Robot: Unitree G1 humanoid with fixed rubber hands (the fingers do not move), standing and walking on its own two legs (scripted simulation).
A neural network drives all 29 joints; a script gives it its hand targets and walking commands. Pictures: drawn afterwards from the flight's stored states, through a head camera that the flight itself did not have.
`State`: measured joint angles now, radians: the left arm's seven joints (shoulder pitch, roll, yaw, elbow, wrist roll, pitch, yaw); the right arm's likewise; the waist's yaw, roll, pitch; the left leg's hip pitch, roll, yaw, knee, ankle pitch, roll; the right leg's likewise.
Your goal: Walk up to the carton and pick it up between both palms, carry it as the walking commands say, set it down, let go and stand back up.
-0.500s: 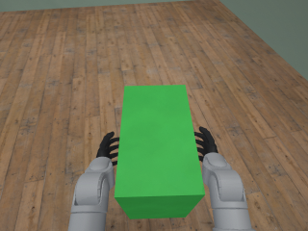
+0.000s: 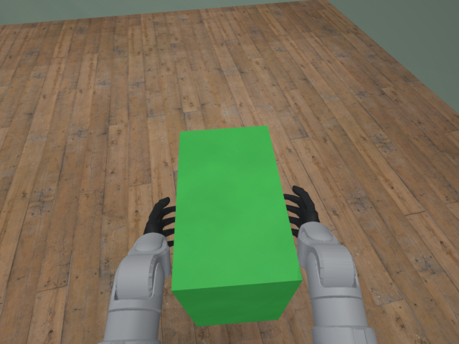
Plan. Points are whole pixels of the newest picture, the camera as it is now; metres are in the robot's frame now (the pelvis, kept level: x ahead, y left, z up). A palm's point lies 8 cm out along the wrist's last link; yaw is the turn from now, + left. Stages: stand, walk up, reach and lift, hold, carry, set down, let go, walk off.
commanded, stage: carry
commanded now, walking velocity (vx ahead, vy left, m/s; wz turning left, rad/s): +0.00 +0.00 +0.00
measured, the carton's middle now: (231, 229) +0.35 +0.01 -0.04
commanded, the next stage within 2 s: none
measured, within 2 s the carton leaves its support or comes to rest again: neither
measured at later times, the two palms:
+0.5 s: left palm (165, 225) +0.32 +0.13 +0.02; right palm (309, 211) +0.34 -0.13 +0.04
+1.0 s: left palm (169, 214) +0.34 +0.12 +0.03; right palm (312, 204) +0.36 -0.14 +0.04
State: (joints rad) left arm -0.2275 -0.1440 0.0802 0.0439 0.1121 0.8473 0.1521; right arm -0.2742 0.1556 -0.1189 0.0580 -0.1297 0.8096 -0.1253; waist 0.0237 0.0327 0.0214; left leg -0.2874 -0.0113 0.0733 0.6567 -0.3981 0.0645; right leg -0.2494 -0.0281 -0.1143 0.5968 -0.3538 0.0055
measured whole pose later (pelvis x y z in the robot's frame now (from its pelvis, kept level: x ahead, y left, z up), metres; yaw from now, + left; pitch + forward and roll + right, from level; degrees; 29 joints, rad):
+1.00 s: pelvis +0.05 -0.01 +0.00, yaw +1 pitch +2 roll +0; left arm -0.24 -0.15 0.09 0.17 0.17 0.81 0.11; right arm -0.27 0.15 -0.13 0.17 -0.17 0.78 -0.11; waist 0.00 0.01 -0.05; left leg -0.19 0.00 0.08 0.55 -0.40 0.02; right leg -0.25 -0.05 -0.16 0.57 -0.36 -0.01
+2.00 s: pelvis -0.07 -0.01 +0.01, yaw +2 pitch +0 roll +0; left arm -0.25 -0.15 0.11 0.22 0.18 0.80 0.10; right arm -0.29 0.16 -0.14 0.23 -0.18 0.76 -0.10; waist 0.01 0.00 -0.02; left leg -0.34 -0.01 0.08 0.54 -0.21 0.05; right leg -0.36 -0.06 -0.17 0.50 -0.14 -0.03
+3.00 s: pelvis -0.09 -0.02 +0.00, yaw +2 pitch +1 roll -1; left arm -0.26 -0.15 0.11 0.21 0.18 0.81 0.11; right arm -0.28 0.16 -0.15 0.20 -0.18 0.77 -0.10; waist 0.01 0.00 -0.03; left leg -0.40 0.01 0.07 0.55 -0.18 0.05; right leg -0.41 -0.04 -0.18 0.48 -0.10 -0.05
